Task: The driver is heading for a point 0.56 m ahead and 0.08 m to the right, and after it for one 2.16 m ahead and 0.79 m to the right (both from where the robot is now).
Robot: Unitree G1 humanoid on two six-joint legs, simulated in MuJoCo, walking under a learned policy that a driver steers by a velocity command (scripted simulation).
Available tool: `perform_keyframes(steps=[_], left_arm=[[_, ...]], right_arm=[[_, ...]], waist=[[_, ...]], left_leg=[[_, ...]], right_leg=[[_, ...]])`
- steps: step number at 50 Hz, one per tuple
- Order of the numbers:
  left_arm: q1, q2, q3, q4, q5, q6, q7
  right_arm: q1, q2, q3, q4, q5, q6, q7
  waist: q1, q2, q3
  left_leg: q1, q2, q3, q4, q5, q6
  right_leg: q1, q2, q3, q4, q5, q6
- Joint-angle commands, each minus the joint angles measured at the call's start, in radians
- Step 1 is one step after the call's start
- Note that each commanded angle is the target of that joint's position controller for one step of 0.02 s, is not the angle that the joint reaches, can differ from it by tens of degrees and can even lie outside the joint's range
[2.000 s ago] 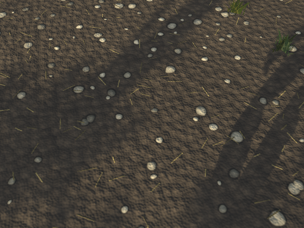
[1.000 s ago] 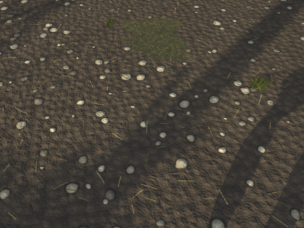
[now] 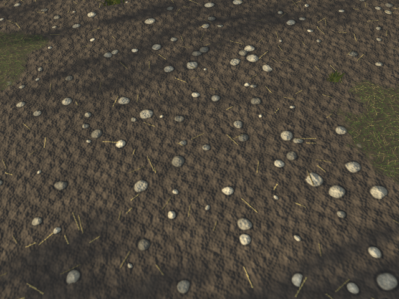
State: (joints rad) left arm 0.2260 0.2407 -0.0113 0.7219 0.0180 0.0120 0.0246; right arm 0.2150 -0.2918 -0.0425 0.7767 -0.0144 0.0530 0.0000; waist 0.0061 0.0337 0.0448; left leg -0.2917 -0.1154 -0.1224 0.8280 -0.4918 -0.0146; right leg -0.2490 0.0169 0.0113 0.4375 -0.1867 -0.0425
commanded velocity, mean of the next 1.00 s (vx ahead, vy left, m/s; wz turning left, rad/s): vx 0.69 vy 0.00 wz -0.09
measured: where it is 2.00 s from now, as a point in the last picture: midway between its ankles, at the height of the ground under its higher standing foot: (245, 266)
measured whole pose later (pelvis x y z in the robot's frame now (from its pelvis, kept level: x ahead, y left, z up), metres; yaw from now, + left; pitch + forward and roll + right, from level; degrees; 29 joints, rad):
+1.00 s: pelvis +0.50 -0.06 -0.01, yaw -9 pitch +1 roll -1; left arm 0.46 0.26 0.05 0.90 -0.01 -0.04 -0.02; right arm 0.00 -0.25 0.01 0.72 -0.03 -0.07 0.02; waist 0.09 0.02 0.09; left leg -0.62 0.03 -0.04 0.62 0.00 -0.02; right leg -0.06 0.10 0.07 0.37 -0.31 -0.06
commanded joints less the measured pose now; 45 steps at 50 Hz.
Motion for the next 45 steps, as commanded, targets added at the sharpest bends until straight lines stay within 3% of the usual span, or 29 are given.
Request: perform_keyframes(steps=[1,3,6,9,11,12,13,14,15,16,18,20,23,28,30,31,32,33,34,35,36,37,38,39,40,42,45], left_arm=[[0.075,0.212,0.071,-0.013,-0.001,0.002,-0.014],[0.094,0.209,0.08,0.0,-0.003,-0.001,-0.026],[0.087,0.205,0.092,0.017,-0.007,-0.023,-0.032],[0.038,0.201,0.1,0.015,-0.015,-0.027,-0.037],[-0.004,0.196,0.105,0.008,-0.023,-0.022,-0.037],[-0.069,0.152,0.094,-0.023,-0.019,-0.03,-0.038],[-0.142,0.039,0.062,-0.077,-0.017,-0.042,-0.044],[-0.188,0.077,0.062,-0.122,-0.009,-0.053,-0.044],[-0.185,0.126,0.075,-0.115,-0.003,-0.056,-0.049],[-0.145,0.143,0.08,-0.095,0.0,-0.06,-0.058],[-0.107,0.167,0.088,-0.073,0.019,-0.055,-0.077],[-0.148,0.149,0.084,-0.088,0.026,-0.044,-0.087],[-0.228,0.127,0.071,-0.12,0.017,-0.036,-0.096],[-0.33,0.111,0.056,-0.164,0.014,-0.038,-0.103],[-0.282,0.125,0.062,-0.157,0.018,-0.037,-0.088],[-0.187,0.144,0.072,-0.134,0.019,-0.039,-0.076],[0.02,0.173,0.088,-0.072,0.021,-0.044,-0.06],[0.25,0.23,0.113,0.002,0.032,-0.051,-0.042],[0.346,0.374,0.147,0.029,0.055,-0.058,-0.029],[0.338,0.349,0.137,0.034,0.033,-0.066,-0.043],[0.21,0.293,0.128,0.043,0.032,-0.067,-0.045],[0.152,0.23,0.114,0.043,0.022,-0.074,-0.047],[0.101,0.193,0.101,0.045,0.016,-0.08,-0.048],[0.076,0.16,0.086,0.053,0.006,-0.085,-0.049],[0.08,0.14,0.077,0.063,0.002,-0.093,-0.05],[0.122,0.156,0.081,0.095,-0.012,-0.11,-0.048],[0.094,0.185,0.092,0.096,-0.022,-0.099,-0.047]], right_arm=[[0.04,-0.106,-0.02,-0.03,-0.021,-0.014,0.025],[-0.029,-0.097,-0.014,-0.045,-0.021,-0.03,0.04],[-0.05,-0.068,0.0,-0.04,-0.017,-0.061,0.042],[-0.012,-0.06,0.008,-0.02,-0.007,-0.081,0.031],[0.092,-0.059,0.01,0.022,-0.009,-0.093,0.014],[0.198,-0.093,0.002,0.054,-0.015,-0.104,0.003],[0.294,-0.166,-0.012,0.065,-0.026,-0.114,-0.007],[0.248,-0.239,-0.038,0.056,-0.019,-0.113,-0.01],[0.195,-0.204,-0.037,0.051,-0.015,-0.113,-0.01],[0.153,-0.168,-0.028,0.036,-0.007,-0.12,-0.003],[0.135,-0.147,-0.021,0.031,-0.005,-0.134,0.0],[0.166,-0.13,-0.016,0.051,0.0,-0.15,0.005],[0.188,-0.128,-0.019,0.071,0.001,-0.162,0.011],[0.238,-0.153,-0.025,0.119,0.0,-0.165,0.01],[0.24,-0.181,-0.029,0.137,-0.007,-0.16,0.007],[0.248,-0.205,-0.034,0.148,-0.013,-0.155,0.003],[0.229,-0.227,-0.041,0.152,-0.015,-0.145,-0.004],[0.192,-0.214,-0.037,0.136,-0.017,-0.144,-0.008],[0.255,-0.043,0.003,0.074,0.012,-0.155,0.01],[0.223,-0.069,-0.003,0.071,0.01,-0.174,0.017],[0.105,-0.103,-0.015,0.039,0.011,-0.174,0.018],[0.071,-0.1,-0.007,0.03,0.005,-0.18,0.021],[0.067,-0.075,0.001,0.031,-0.012,-0.176,0.023],[0.099,-0.054,0.007,0.031,-0.032,-0.161,0.022],[0.121,-0.038,0.011,0.035,-0.04,-0.144,0.024],[0.079,-0.021,0.016,0.005,-0.039,-0.125,0.026],[-0.063,-0.012,0.032,-0.058,-0.023,-0.121,0.028]], waist=[[0.018,-0.234,-0.072],[0.032,-0.211,-0.017],[0.022,-0.165,-0.021],[-0.012,-0.165,-0.006],[-0.073,-0.099,0.005],[-0.127,-0.031,-0.01],[-0.175,0.196,-0.053],[-0.152,0.147,0.06],[-0.107,0.04,0.101],[-0.076,0.028,0.062],[-0.047,0.046,0.023],[-0.053,0.061,0.054],[-0.055,0.06,0.102],[-0.07,0.055,0.137],[-0.033,0.08,0.079],[0.017,0.107,0.006],[0.121,0.105,-0.103],[0.23,0.05,-0.219],[0.181,-0.282,-0.384],[0.168,-0.298,-0.445],[0.113,-0.189,-0.219],[0.078,-0.079,-0.117],[0.03,-0.049,-0.064],[-0.023,-0.066,-0.026],[-0.046,-0.087,-0.023],[-0.06,-0.083,0.006],[-0.059,-0.103,0.025]], left_leg=[[-0.095,0.028,0.096,0.003,0.01,0.0],[-0.142,0.061,0.111,-0.028,0.035,0.013],[-0.08,0.082,0.126,-0.135,0.069,0.041],[0.075,0.076,0.168,-0.327,0.114,0.078],[0.29,0.064,0.211,-0.492,0.244,0.104],[0.49,0.135,0.114,-0.51,0.171,0.13],[0.581,0.39,-0.227,-0.65,-0.15,0.171],[0.46,0.537,-0.522,-0.735,-0.325,0.272],[0.437,0.514,-0.462,-0.718,-0.283,0.277],[0.442,0.454,-0.381,-0.705,-0.198,0.249],[0.404,0.377,-0.249,-0.74,-0.095,0.22],[0.34,0.336,-0.166,-0.787,-0.007,0.22],[0.269,0.304,-0.064,-0.832,0.124,0.212],[0.32,0.342,0.046,-0.867,0.459,0.197],[0.381,0.347,0.107,-0.717,0.936,0.176],[0.4,0.356,0.125,-0.562,1.219,0.167],[0.335,0.344,0.158,-0.32,1.341,0.153],[0.104,0.295,0.168,0.004,1.144,0.138],[-0.252,0.136,0.156,0.435,0.427,0.108],[-0.364,0.037,-0.031,0.589,0.032,0.141],[-0.482,0.11,-0.023,0.638,0.135,0.155],[-0.455,0.172,0.026,0.572,0.232,0.144],[-0.39,0.206,0.047,0.491,0.256,0.125],[-0.322,0.219,0.058,0.443,0.24,0.098],[-0.268,0.221,0.068,0.408,0.203,0.07],[-0.258,0.209,0.1,0.306,0.188,0.025],[-0.169,0.155,0.155,-0.017,0.366,-0.009]], right_leg=[[0.14,-0.201,0.309,-0.265,-0.369,-0.138],[0.13,-0.229,0.357,-0.32,-0.459,-0.15],[0.103,-0.223,0.324,-0.326,-0.397,-0.145],[-0.006,-0.194,0.258,-0.294,-0.351,-0.142],[-0.171,-0.151,0.2,-0.196,-0.381,-0.11],[-0.38,-0.107,0.148,-0.046,-0.368,-0.074],[-0.541,0.0,0.007,0.313,-0.353,-0.032],[-0.71,0.013,0.027,0.428,-0.254,-0.028],[-0.745,-0.054,0.087,0.499,-0.161,-0.024],[-0.722,-0.062,0.09,0.524,-0.101,-0.01],[-0.655,-0.078,0.046,0.541,-0.049,0.024],[-0.63,-0.087,0.017,0.528,0.027,0.047],[-0.566,-0.098,-0.021,0.407,0.127,0.053],[-0.41,-0.083,-0.098,0.209,0.143,-0.02],[-0.281,-0.021,-0.143,0.179,0.03,-0.064],[-0.16,0.024,-0.155,0.189,-0.027,-0.083],[0.08,0.066,-0.164,0.171,-0.065,-0.101],[0.407,-0.006,-0.072,0.172,-0.121,-0.119],[0.691,-0.309,0.413,0.034,-0.63,-0.182],[0.652,-0.383,0.828,-0.202,-0.808,-0.188],[0.509,-0.352,0.703,-0.206,-0.689,-0.164],[0.353,-0.326,0.543,-0.195,-0.4,-0.178],[0.224,-0.275,0.434,-0.196,-0.164,-0.175],[0.111,-0.234,0.351,-0.198,0.061,-0.173],[0.049,-0.228,0.302,-0.198,0.269,-0.192],[-0.004,-0.209,0.219,-0.209,0.593,-0.219],[-0.085,-0.099,0.093,-0.196,0.713,-0.179]])
Keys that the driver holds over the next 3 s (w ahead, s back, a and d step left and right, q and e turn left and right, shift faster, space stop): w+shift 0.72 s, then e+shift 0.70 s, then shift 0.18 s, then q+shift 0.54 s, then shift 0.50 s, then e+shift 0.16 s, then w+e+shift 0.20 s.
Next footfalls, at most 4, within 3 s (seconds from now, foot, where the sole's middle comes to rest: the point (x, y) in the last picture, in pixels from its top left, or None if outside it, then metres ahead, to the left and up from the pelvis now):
0.24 left None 0.04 0.11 -0.78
0.66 right None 0.45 -0.14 -0.78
1.06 left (222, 220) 0.78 0.00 -0.78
1.50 right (276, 264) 0.60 -0.18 -0.78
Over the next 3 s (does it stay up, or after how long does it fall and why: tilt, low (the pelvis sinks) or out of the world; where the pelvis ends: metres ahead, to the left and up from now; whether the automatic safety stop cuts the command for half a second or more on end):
stays up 0.63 -0.14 -0.01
